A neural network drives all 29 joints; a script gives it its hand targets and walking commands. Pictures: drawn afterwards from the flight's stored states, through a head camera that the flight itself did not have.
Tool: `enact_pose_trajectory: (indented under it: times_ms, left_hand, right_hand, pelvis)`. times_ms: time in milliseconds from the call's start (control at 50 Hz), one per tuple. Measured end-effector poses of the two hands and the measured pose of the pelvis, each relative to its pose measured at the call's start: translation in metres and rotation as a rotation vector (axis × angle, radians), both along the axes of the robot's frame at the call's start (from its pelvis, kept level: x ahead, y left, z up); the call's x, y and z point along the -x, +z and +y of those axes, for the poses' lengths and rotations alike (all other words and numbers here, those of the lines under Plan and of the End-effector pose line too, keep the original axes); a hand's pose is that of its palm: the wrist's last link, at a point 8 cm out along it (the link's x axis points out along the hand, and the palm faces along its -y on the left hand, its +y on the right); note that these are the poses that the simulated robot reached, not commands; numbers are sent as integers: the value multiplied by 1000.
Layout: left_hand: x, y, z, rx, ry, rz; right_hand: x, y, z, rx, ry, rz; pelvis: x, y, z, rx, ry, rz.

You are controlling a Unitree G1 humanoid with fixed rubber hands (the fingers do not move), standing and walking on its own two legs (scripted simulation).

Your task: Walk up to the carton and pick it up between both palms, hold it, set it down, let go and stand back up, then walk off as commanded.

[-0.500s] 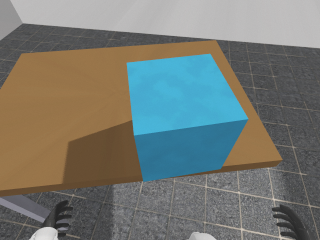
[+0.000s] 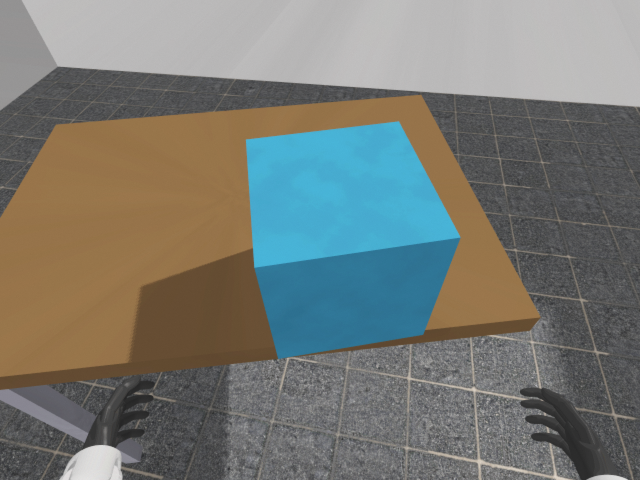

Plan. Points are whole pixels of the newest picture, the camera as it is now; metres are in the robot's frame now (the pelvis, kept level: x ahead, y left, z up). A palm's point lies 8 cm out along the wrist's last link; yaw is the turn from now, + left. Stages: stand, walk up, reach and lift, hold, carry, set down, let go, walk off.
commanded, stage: reach and lift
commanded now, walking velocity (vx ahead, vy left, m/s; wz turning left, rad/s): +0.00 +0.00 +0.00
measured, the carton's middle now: (338, 241) +0.42 +0.00 +0.04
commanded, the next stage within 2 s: none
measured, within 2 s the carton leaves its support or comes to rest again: neither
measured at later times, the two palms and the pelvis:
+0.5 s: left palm (131, 394) +0.22 +0.24 +0.03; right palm (582, 406) +0.19 -0.25 +0.03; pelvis +0.01 -0.01 +0.01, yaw +0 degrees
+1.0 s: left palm (140, 351) +0.25 +0.22 +0.07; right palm (547, 331) +0.26 -0.22 +0.08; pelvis +0.03 +0.00 +0.01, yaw +0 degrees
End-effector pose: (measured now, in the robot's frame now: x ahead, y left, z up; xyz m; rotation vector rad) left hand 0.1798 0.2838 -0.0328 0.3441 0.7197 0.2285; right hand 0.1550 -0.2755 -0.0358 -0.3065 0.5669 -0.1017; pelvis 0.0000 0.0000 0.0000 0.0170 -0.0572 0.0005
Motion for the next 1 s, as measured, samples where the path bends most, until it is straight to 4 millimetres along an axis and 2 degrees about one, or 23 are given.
enact_pose_trajectory:
  times_ms: [360, 680, 820, 1000]
  left_hand:
    - [-25, 42, -42, 103, -19, -191]
    - [-55, 86, -47, 155, -50, -354]
    - [-63, 93, -54, 176, -69, -368]
    - [-71, 98, -59, 197, -65, -341]
  right_hand:
    - [-30, 50, 9, -105, 27, -147]
    - [-57, 91, 41, -184, 54, -247]
    - [-72, 101, 47, -207, 64, -284]
    - [-103, 116, 53, -229, 80, -336]
  pelvis:
    - [-6, 5, -15, -16, 0, 26]
    - [-23, 8, -1, -2, 5, 60]
    - [-28, 9, 1, 1, 5, 69]
    - [-29, 9, 1, 1, 5, 69]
